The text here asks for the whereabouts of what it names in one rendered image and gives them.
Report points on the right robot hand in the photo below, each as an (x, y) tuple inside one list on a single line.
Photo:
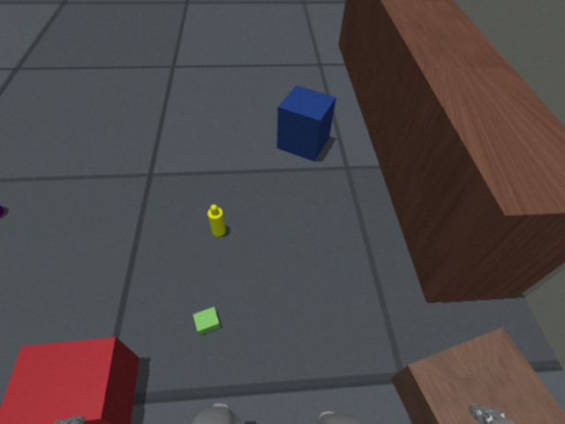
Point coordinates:
[(487, 415)]

